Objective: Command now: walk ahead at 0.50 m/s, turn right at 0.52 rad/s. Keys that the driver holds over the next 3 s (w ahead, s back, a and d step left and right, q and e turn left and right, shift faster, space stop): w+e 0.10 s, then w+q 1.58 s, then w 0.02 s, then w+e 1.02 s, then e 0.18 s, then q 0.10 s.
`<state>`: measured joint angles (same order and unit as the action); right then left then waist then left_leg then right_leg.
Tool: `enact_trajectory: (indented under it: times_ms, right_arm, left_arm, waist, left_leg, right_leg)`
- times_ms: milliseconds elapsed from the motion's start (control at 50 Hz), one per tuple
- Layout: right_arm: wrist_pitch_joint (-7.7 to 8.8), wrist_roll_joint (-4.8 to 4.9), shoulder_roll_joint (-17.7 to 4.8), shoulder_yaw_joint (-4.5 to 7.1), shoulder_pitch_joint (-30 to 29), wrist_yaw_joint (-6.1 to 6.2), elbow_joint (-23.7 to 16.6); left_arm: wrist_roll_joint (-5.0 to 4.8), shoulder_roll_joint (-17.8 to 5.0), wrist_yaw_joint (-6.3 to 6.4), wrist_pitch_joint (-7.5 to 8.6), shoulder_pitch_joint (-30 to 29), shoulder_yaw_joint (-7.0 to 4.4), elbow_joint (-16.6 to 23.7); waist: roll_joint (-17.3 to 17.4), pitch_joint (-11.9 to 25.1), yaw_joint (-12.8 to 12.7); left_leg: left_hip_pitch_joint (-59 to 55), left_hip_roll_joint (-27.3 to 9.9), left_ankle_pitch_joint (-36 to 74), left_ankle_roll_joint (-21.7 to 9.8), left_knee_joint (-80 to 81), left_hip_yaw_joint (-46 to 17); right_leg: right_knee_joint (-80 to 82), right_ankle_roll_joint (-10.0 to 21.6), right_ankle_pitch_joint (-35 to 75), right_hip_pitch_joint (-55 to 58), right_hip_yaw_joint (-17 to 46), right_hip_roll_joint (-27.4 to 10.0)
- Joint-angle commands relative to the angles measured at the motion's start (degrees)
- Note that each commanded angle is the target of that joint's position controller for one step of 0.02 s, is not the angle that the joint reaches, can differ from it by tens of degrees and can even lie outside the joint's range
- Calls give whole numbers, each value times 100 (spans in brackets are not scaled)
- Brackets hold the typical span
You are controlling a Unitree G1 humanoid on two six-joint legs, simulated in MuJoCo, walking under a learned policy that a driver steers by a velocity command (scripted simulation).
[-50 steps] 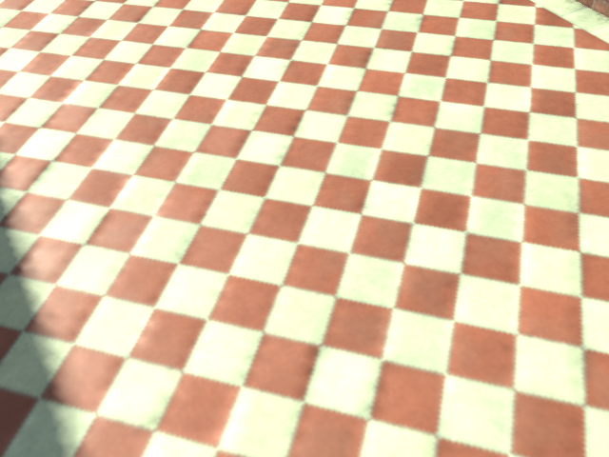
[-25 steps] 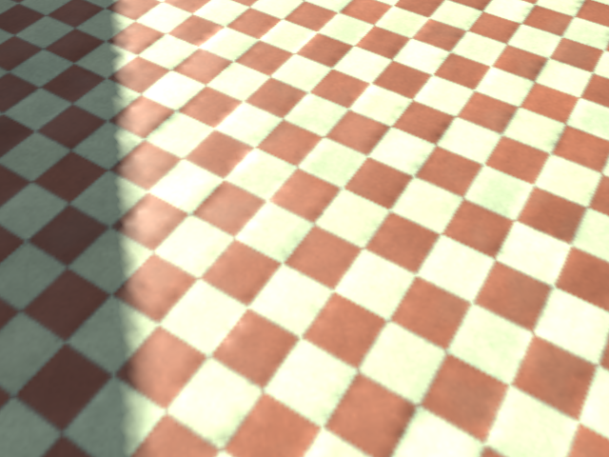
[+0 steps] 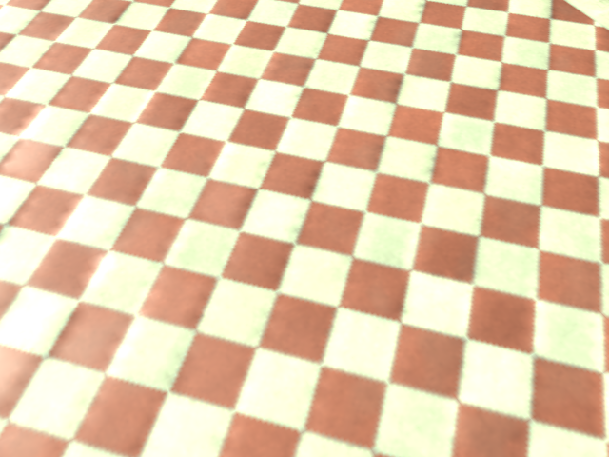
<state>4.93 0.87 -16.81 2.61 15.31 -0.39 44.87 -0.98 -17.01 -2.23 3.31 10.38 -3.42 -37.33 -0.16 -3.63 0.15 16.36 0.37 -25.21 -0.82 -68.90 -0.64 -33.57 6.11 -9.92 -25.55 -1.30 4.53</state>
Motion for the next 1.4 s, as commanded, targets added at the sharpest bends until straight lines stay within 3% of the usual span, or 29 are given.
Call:
enact_trajectory:
  times_ms: [20, 100, 180, 240, 300, 360, 400, 420, 440, 460, 480, 500, 520, 540, 600, 720, 820, 880, 900, 920, 940, 960, 980, 1000, 1040, 1100, 1280, 1340, 1400]
  right_arm:
    - [301, -85, -750, 154, -478, -20, -752]
    - [74, -196, -550, 117, -257, 32, -719]
    - [68, -142, -261, -30, -927, -4, -748]
    - [110, -20, -336, -27, -1380, -73, -844]
    - [138, 11, -458, 13, -1636, -159, -992]
    - [135, 16, -560, 68, -1317, -247, -995]
    - [111, -19, -854, 257, -142, -218, -677]
    - [83, -30, -1203, 363, 691, -182, -569]
    - [67, -12, -1665, 477, 966, -205, -517]
    - [54, 90, -1107, 349, 1064, -215, -521]
    - [35, 44, -900, 286, 737, -179, -606]
    - [6, -18, -864, 273, 476, -157, -688]
    - [-14, -36, -805, 248, 269, -144, -730]
    - [-11, -73, -722, 212, 164, -119, -776]
    - [-39, -18, -741, 222, 116, -48, -780]
    - [-159, 49, -941, 291, 496, 136, -545]
    - [-278, 96, -890, 292, 808, 185, -370]
    - [-332, 69, -873, 318, 598, 195, -405]
    - [-326, 47, -727, 268, 492, 170, -468]
    - [-301, -40, -442, 160, 448, 139, -593]
    - [-257, 91, -86, 38, 1269, 135, -700]
    - [-241, 129, -617, 113, 1296, 147, -600]
    - [-264, 114, -935, 213, 706, 140, -631]
    - [-288, 61, -914, 228, 376, 147, -699]
    - [-298, 29, -732, 251, 161, 94, -806]
    - [-379, 71, -408, 193, 102, 42, -899]
    - [-273, 46, -208, 80, -1185, -194, -1308]
    - [-291, 56, -291, 110, -1487, -278, -1509]
    - [-353, 5, -640, 307, -834, -286, -1468]
  left_arm:
    - [32, -655, 77, 54, 573, -195, 291]
    - [54, -776, 184, 71, 381, -214, 332]
    - [47, -755, 257, 75, 613, -169, 88]
    - [47, -867, 215, 99, 924, -171, -121]
    - [51, -917, 201, 76, 1051, -191, -311]
    - [47, -990, 251, 6, 924, -233, -407]
    - [87, -944, 303, -66, 714, -207, -343]
    - [194, -765, 360, -75, 783, -113, -204]
    - [210, -257, 297, 44, 1494, 41, -66]
    - [109, -571, 238, 176, 1201, 28, -101]
    - [-56, -834, 177, 283, 609, -37, 69]
    - [-18, -778, 180, 353, 215, -9, 167]
    - [110, -750, 194, 396, 17, -26, 242]
    - [187, -740, 206, 385, 66, -52, 266]
    - [221, -576, 222, 274, 246, -27, 224]
    - [177, -283, 225, 267, -864, 78, 436]
    - [83, -425, 124, 380, -1410, 9, 561]
    - [62, -641, 137, 445, -879, -120, 424]
    - [106, -788, 176, 467, -315, -203, 305]
    - [188, -1064, 229, 466, 548, -289, 234]
    - [219, -1423, 220, 377, 1065, -390, 28]
    - [66, -958, 188, 339, 1008, -307, 62]
    - [64, -628, 208, 309, 758, -220, 110]
    - [115, -548, 213, 273, 489, -179, 120]
    - [174, -388, 215, 271, 270, -114, 16]
    - [114, -427, 194, 331, 236, -147, -141]
    - [52, -921, 239, 228, 532, -273, -573]
    - [-41, -1072, 242, 133, 696, -324, -711]
    - [-106, -1316, 298, 13, 644, -396, -717]
  waist:
    - [167, 694, -167]
    - [-150, 491, 108]
    - [-415, 392, -265]
    - [-481, 297, -541]
    - [-437, 102, -593]
    - [-489, 171, -329]
    - [-334, 936, 295]
    - [215, 1618, 584]
    - [1702, 2117, 204]
    - [1297, 2195, 469]
    - [878, 1411, 542]
    - [275, 1014, 478]
    - [43, 661, 330]
    - [167, 663, 157]
    - [386, 591, -26]
    - [457, 370, 323]
    - [541, 343, 446]
    - [747, 447, 93]
    - [674, 838, -206]
    - [207, 1646, -583]
    - [-1578, 2372, -292]
    - [-1347, 2028, -341]
    - [-737, 1214, -477]
    - [-339, 732, -397]
    - [-449, 291, -188]
    - [-607, 204, -97]
    - [-274, 11, -454]
    - [-312, -83, -449]
    - [-514, 449, 78]
  left_leg:
    - [2375, -536, 510, -12, 73, -514]
    - [1801, -567, 1007, 426, 951, -286]
    - [1407, -488, 2852, 538, 2808, -37]
    - [1385, -419, 3459, 365, 3449, -25]
    - [1931, -405, 2920, 45, 3746, -96]
    - [1760, -259, 2113, -281, 3853, -36]
    - [70, 156, 2212, -565, 4005, 271]
    - [-1430, -573, 2508, -891, 3946, -848]
    - [-3353, -1764, 1375, -1936, 4486, -3718]
    - [-3684, -1845, 234, -1891, 5133, -4586]
    - [-3109, -1725, 283, -1662, 5226, -3868]
    - [-2431, -1499, 807, -1519, 5256, -3299]
    - [-1845, -1327, 1545, -1506, 5325, -2905]
    - [-1526, -1140, 2125, -1470, 5398, -2611]
    - [-1033, -936, 2963, -1551, 5544, -2159]
    - [-377, -466, 2870, -1178, 5493, -1632]
    - [-848, -633, 2392, -1024, 5036, -2262]
    - [-1055, -686, 2838, -876, 4474, -2557]
    - [-862, -432, 3146, -719, 3838, -2363]
    - [-181, -118, 2482, -527, 2398, -1946]
    - [1812, 706, -499, -146, 678, -1154]
    - [2563, 217, -820, -65, -137, -1137]
    - [2754, 10, -282, -3, -384, -1069]
    - [2630, -170, 140, 57, -333, -849]
    - [2355, -468, 582, 94, 18, -751]
    - [2254, -636, 801, 150, 379, -535]
    - [2105, -583, 2686, 62, 2766, -42]
    - [2066, -471, 2238, -149, 3176, 148]
    - [850, 89, 1443, -532, 3380, 608]
  right_leg:
    - [1814, 1140, 563, 2412, 2610, -1603]
    - [2093, 1169, 1667, 1232, 1886, -1249]
    - [2116, 727, 1416, 1050, 983, -910]
    - [2157, 649, 813, 1459, 1101, -1210]
    - [1973, 591, 1039, 2337, 1212, -1625]
    - [1526, 397, 2277, 2898, 1032, -1807]
    - [68, 135, 4023, 2699, 516, -1405]
    - [-1506, -98, 2893, 1747, 228, -1119]
    - [-3579, -604, -1020, -659, 123, -10]
    - [-4124, -581, -2053, -1496, 857, -101]
    - [-4185, -510, -1614, -1868, 905, -382]
    - [-3899, -470, -1246, -1766, 800, -582]
    - [-3457, -507, -1013, -1675, 738, -719]
    - [-3137, -544, -817, -1341, 756, -837]
    - [-2483, -797, -754, -1114, 601, -862]
    - [-340, -1066, 1094, -647, 473, -517]
    - [565, -900, 1201, -242, 655, -290]
    - [897, -602, 717, 507, 618, -312]
    - [1041, -388, 820, 1478, 644, -492]
    - [838, -1, 553, 2990, 1428, -1369]
    - [1125, 949, -429, 4841, 3851, -2658]
    - [1454, 917, -1654, 4609, 4592, -2864]
    - [1590, 657, -1658, 3873, 3760, -2591]
    - [1710, 491, -1006, 3170, 3009, -2339]
    - [2007, 377, -47, 2293, 2052, -1951]
    - [2375, 470, 457, 1898, 1285, -1835]
    - [2472, 304, 1522, 2327, -271, -1819]
    - [2221, 173, 2031, 2828, -483, -2010]
    - [794, -34, 4595, 3015, -852, -1979]
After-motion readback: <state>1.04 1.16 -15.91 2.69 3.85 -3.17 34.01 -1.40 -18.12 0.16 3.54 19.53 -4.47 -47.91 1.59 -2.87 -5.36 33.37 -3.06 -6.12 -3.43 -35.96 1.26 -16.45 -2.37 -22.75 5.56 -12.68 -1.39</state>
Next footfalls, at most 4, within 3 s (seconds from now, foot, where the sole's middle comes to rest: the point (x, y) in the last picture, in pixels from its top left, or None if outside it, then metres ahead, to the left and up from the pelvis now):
0.40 left None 0.42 0.14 -0.76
0.92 right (327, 329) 0.73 -0.02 -0.76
1.44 left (182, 278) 0.87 0.34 -0.76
1.94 right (186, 174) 1.22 0.37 -0.76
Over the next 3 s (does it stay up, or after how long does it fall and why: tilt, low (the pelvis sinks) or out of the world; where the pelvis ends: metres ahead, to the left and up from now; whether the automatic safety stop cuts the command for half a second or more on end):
stays up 1.50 0.58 0.00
